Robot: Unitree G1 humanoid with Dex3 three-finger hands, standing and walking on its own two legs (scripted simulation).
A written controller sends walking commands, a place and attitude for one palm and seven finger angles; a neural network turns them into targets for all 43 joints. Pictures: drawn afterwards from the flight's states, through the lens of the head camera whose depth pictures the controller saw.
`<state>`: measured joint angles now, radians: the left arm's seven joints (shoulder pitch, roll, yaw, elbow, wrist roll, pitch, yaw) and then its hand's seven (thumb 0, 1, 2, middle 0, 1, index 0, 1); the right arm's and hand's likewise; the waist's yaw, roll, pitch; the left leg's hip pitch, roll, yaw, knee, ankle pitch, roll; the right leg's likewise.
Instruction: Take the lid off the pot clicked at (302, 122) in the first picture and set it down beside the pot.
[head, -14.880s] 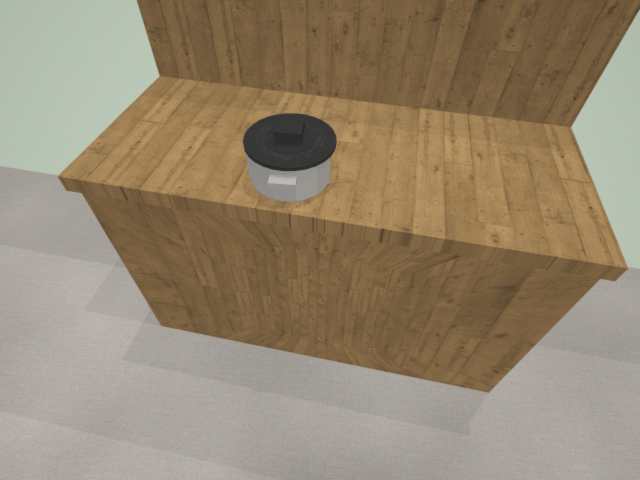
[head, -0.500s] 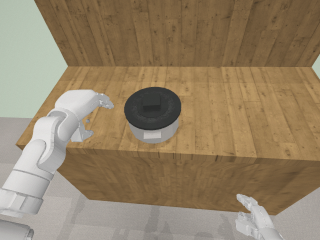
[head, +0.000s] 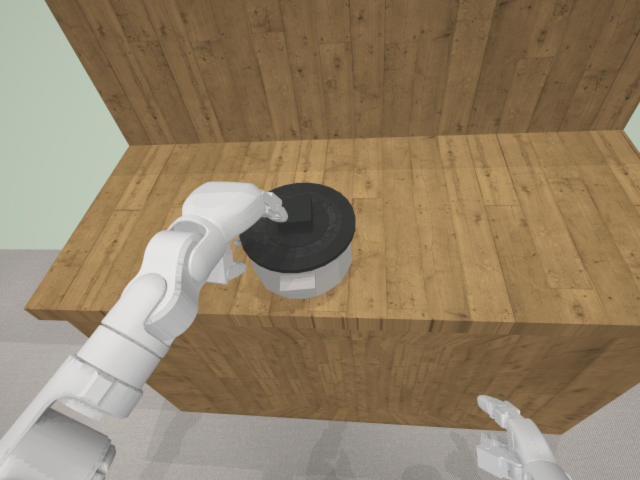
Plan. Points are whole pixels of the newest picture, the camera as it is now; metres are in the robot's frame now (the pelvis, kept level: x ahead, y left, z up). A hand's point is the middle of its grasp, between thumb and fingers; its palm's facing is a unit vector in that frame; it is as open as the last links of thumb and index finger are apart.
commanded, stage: move the open hand above the knob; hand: left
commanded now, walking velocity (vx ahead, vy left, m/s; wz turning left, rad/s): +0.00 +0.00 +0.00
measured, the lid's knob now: (294, 213) +0.48 +0.08 +0.05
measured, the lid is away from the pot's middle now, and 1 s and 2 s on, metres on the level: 0.00 0.00 0.00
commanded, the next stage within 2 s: lower the open fingers around the knob in 1.28 s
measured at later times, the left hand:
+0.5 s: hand (277, 197) +0.45 +0.09 +0.11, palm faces -0.27 -0.07 -0.96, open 10.2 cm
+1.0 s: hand (287, 200) +0.43 +0.07 +0.12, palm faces -0.23 -0.06 -0.97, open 10.2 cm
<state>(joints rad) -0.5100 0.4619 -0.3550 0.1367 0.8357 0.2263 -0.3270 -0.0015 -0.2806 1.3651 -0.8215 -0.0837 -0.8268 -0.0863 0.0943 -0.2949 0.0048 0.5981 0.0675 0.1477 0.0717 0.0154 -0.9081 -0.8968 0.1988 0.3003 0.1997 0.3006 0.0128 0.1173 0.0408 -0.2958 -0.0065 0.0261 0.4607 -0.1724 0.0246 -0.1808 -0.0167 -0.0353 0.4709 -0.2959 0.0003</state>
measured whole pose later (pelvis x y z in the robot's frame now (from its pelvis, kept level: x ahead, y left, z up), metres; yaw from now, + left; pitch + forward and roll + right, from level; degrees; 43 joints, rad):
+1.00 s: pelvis +0.01 +0.00 +0.00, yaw -1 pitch +3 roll +0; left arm -0.83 0.27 -0.41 0.56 0.84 0.35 -0.24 0.00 -0.28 1.36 -0.82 -0.08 -0.83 -0.09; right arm 0.11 -0.27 -0.01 0.66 0.07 0.16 0.08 0.01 -0.91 -0.90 0.20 0.30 0.20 0.30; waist -0.02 0.11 -0.02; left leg -0.35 0.00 0.04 0.48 -0.19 0.02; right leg -0.25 -0.02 -0.02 0.51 -0.32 0.00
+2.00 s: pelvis +0.01 +0.01 +0.00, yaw -1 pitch +5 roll +0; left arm -0.80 0.26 -0.37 0.68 0.86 0.32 -0.18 0.00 -0.28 1.37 -0.82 -0.08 -0.77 -0.06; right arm 0.12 -0.26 0.00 0.65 0.08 0.18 0.07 0.01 -0.91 -0.90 0.20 0.30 0.20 0.30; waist -0.03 0.08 -0.03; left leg -0.38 -0.01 0.04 0.49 -0.20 0.03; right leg -0.26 -0.02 -0.02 0.49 -0.31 0.01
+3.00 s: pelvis +0.02 +0.00 +0.00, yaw -2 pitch +5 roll +0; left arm -0.80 0.25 -0.36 0.73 0.85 0.31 -0.16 0.00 -0.02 1.09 -0.63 -0.78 -0.57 -0.74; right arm 0.16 -0.27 -0.02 0.67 0.07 0.18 0.05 0.01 -0.91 -0.90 0.20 0.30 0.20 0.30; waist -0.05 0.09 -0.04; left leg -0.38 0.01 0.05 0.49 -0.21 0.02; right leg -0.27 0.00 -0.01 0.48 -0.31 0.00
